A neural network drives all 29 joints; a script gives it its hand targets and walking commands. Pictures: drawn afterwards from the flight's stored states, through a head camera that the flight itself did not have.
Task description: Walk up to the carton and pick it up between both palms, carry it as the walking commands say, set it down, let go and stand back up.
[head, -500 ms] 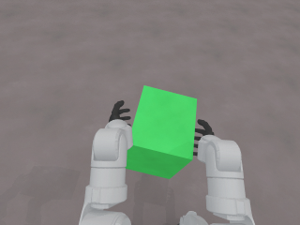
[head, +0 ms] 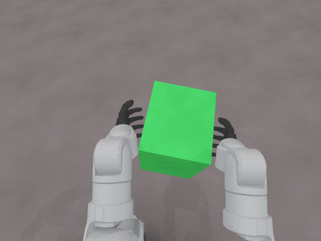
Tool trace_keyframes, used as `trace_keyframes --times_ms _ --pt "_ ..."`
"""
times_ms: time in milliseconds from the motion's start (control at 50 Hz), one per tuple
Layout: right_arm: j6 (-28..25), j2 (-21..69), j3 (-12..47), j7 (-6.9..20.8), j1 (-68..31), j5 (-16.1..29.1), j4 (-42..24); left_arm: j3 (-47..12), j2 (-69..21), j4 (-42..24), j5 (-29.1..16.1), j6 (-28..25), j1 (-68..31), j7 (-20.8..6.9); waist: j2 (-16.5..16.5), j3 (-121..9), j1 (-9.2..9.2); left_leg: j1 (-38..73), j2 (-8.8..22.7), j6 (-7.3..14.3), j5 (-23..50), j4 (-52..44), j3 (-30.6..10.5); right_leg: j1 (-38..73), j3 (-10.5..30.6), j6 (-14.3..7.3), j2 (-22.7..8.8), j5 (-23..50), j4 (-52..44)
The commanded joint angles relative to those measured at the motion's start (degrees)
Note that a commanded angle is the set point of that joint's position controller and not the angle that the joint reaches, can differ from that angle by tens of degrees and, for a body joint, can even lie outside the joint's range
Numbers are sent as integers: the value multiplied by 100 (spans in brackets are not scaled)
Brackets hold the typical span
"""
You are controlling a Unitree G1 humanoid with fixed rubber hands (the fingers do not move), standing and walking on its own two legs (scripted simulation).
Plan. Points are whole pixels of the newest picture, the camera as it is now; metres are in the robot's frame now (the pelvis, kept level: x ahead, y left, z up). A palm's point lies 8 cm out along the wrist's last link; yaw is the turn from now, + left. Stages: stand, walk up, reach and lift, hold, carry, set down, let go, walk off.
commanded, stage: carry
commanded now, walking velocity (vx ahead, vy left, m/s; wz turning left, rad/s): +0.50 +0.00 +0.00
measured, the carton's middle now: (174, 135) +0.39 -0.01 +0.00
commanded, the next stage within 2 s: none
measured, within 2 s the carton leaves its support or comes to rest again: neither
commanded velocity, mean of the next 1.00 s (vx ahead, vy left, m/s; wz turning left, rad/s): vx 0.44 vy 0.00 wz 0.00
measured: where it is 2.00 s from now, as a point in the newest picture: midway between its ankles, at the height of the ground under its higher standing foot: (177, 106)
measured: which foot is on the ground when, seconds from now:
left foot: up 0.00-0.14, down 0.16-0.66, up 0.68-1.00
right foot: down 0.00-0.18, up 0.20-0.60, down 0.62-1.00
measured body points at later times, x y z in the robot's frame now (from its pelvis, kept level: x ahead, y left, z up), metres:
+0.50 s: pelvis +0.42 +0.00 +0.00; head +0.43 +0.03 +0.45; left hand +0.74 +0.17 +0.10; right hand +0.75 -0.07 +0.08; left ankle +0.32 +0.10 -0.75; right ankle +0.59 -0.16 -0.69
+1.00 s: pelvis +0.80 -0.03 +0.00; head +0.81 -0.04 +0.45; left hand +1.14 +0.08 +0.11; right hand +1.11 -0.16 +0.08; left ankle +0.95 +0.11 -0.69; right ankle +0.68 -0.12 -0.75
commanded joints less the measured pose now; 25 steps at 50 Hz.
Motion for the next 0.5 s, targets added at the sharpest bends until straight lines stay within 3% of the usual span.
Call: trace_keyframes --times_ms 0,20,60,80,100,120,140,160,180,200,220,240,260,280,300,320,340,380,400,420,440,460,480 --pt "-394 6030 3593 2127 -2708 2350 -205 -3178 -6014 808 -2297 593 -888 -2104 -1057 -1546 220 916 -513 -23 1062 -1892 1063 981 -435 23 -709 5397 440" --pt "-395 6093 3683 2129 -2830 2406 -286 -3056 -5951 848 -2239 617 -817 -2129 -1391 -1685 166 1559 -715 -7 1091 -2037 1232 877 -549 126 -675 6055 807" --pt "-413 6047 3697 2132 -2932 2361 -230 -2837 -6008 1517 -2126 652 -446 -2175 -1597 -1669 189 2341 -982 -31 1571 -2489 1591 650 -677 298 -661 6640 1637" --pt "-404 5942 3789 2147 -3053 2414 -225 -2653 -5753 1575 -1985 635 -340 -2169 -1160 -2128 103 3398 -946 29 2090 -3018 1520 527 -657 326 -612 6466 2551" --pt "-445 5898 3732 2175 -3162 2358 -258 -2644 -5980 2076 -1976 687 -316 -2149 -862 -2382 -108 4858 -388 290 2430 -2968 771 -824 -528 453 -493 4961 3638" --pt "-451 5961 3867 2158 -3491 2422 -217 -2571 -6031 2207 -2038 711 -606 -2150 186 -2522 -217 6049 1049 1062 3682 -3141 -1280 -2650 -271 565 122 1486 5545" --pt "-451 5833 3703 2232 -3756 2446 -10 -2682 -6165 2032 -2144 669 -926 -2181 943 -2678 -86 6300 2012 1552 5203 -3062 -2558 -3582 178 496 635 -1283 6752" --pt "-464 5847 3658 2260 -4000 2528 -8 -2766 -6190 1915 -2165 616 -966 -2176 1073 -2293 51 5831 2108 1627 4927 -3295 -3004 -3806 609 309 492 -1481 7479" --pt "-476 5837 3556 2274 -3872 2511 -415 -2650 -6230 1610 -2312 627 -1326 -2139 354 -2552 73 6154 2095 1607 3573 -3198 -2386 -3910 875 210 -17 -1135 7361" --pt "-571 5976 3583 2286 -3967 2613 -509 -2911 -6436 1366 -2398 579 -1552 -2109 473 -2423 19 5915 1795 1376 3038 -3376 -1909 -4136 879 234 -231 -714 6999" --pt "-557 6142 3450 2309 -3432 2613 -20 -2963 -6367 1273 -2299 522 -1397 -2054 28 -2126 29 5397 1474 1093 2694 -3549 -1285 -4077 949 179 -461 -579 6167" --pt "-599 6214 3468 2347 -3517 2775 -178 -3038 -6404 1024 -2241 434 -1369 -1977 111 -2289 56 5169 1213 797 2359 -3619 -960 -3708 864 155 -438 -394 5537" --pt "-609 6170 3320 2385 -3437 2752 -148 -3238 -6512 647 -2391 424 -1761 -1977 305 -2171 36 4609 1111 676 1690 -3865 -719 -3403 722 228 -427 -312 5124" --pt "-570 6195 3274 2395 -3596 2795 -113 -3246 -6471 558 -2345 423 -1844 -1977 247 -2052 60 4057 1062 622 1047 -4119 -478 -2924 532 302 -371 -107 4686" --pt "-641 6105 3129 2357 -3647 2714 -136 -3228 -6585 768 -2321 422 -1882 -1969 346 -2037 42 4060 1108 672 859 -4239 -358 -2912 275 354 -278 -316 4098" --pt "-651 6097 3120 2367 -3252 2614 -76 -3393 -6652 727 -2376 404 -1861 -1930 947 -2055 94 3868 1081 728 651 -4308 -222 -2826 252 372 -336 -107 3897" --pt "-689 6008 3181 2360 -3343 2606 -154 -3406 -6550 713 -2280 393 -1850 -1921 1195 -2114 92 4082 1130 818 692 -4352 -129 -2914 187 401 -298 175 3473" --pt "-685 5903 3109 2392 -3242 2537 -31 -3540 -6499 903 -2248 402 -1417 -1914 1571 -2105 124 4169 861 606 1256 -4193 354 -2748 -31 414 -153 801 2638" --pt "-634 5878 3096 2406 -3253 2522 -130 -3607 -6516 918 -2299 467 -1482 -1886 1786 -2108 110 4341 846 588 1487 -4118 381 -2744 -172 428 -116 1059 2419" --pt "-603 5811 3124 2444 -2966 2458 9 -3675 -6469 1000 -2256 451 -1155 -1881 1780 -1936 100 4272 812 499 1839 -4165 361 -2626 -386 393 27 1440 2186" --pt "-595 5824 3140 2422 -3149 2390 -110 -3720 -6496 995 -2297 512 -1388 -1937 1322 -1823 49 4613 868 562 1873 -4118 239 -2701 -476 407 75 1337 1971" --pt "-555 5825 3173 2423 -2953 2359 -48 -3807 -6578 1010 -2351 508 -1200 -1947 1504 -1760 67 4832 782 511 2582 -3843 408 -2717 -604 412 166 1258 1690" --pt "-611 5670 3211 2374 -2973 2256 -277 -3842 -6530 1145 -2342 505 -1038 -2021 1131 -1838 51 4804 783 447 3274 -3545 464 -2393 -717 382 296 1435 1396"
